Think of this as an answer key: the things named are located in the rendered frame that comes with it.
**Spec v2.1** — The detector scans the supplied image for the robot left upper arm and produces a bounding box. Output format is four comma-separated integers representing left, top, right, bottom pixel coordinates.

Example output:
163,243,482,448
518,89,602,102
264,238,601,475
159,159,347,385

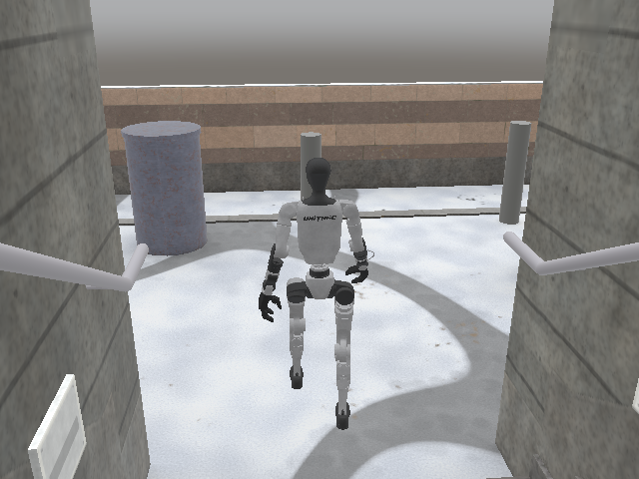
274,202,299,258

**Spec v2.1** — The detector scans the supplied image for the robot right hand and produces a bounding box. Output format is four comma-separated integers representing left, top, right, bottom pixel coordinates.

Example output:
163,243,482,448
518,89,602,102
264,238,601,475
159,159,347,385
345,265,368,283

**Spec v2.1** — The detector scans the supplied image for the robot right foot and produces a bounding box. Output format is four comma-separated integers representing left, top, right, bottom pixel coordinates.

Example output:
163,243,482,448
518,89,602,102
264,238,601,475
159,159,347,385
335,403,350,430

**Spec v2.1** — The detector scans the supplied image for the humanoid robot torso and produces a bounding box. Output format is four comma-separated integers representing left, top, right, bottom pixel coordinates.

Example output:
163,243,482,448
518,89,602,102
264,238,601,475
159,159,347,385
296,196,342,299

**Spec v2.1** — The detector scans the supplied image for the left robot forearm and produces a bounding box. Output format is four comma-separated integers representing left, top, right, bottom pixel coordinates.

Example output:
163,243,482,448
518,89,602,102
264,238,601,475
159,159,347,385
262,243,284,295

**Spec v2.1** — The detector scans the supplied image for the robot left hand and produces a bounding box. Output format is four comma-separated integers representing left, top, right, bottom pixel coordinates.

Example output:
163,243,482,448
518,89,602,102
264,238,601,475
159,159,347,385
259,292,282,322

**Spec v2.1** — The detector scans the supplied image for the right robot forearm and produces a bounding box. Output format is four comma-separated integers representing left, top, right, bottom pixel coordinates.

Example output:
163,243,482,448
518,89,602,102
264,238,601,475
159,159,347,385
353,238,368,270

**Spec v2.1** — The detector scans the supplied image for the robot right upper arm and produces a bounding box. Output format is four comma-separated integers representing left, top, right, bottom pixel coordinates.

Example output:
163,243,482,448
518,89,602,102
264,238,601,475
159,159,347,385
339,200,364,252

